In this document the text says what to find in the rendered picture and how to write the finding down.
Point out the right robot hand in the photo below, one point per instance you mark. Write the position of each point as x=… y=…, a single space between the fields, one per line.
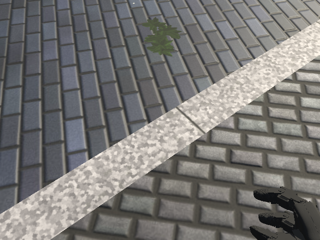
x=303 y=224

